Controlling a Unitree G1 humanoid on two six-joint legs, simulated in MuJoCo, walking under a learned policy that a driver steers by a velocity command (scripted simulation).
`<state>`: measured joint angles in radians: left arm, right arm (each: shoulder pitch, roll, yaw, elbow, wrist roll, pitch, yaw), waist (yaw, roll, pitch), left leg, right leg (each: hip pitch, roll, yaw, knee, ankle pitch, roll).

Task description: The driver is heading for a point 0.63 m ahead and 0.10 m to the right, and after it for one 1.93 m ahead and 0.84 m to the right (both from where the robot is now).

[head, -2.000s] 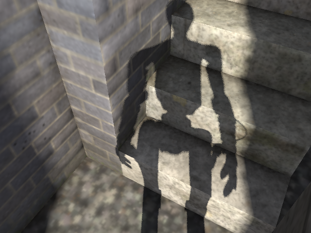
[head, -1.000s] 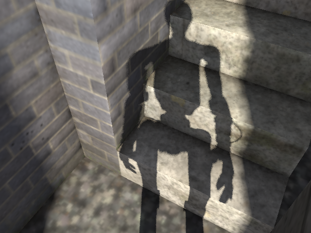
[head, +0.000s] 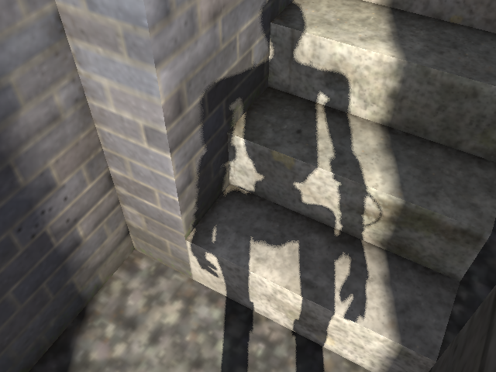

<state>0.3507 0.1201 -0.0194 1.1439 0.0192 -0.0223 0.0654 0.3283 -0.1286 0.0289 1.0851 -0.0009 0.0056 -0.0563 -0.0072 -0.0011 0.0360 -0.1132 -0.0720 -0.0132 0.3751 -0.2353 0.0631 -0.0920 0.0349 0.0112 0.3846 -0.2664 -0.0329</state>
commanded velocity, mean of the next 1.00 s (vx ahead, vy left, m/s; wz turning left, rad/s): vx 0.00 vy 0.00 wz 0.00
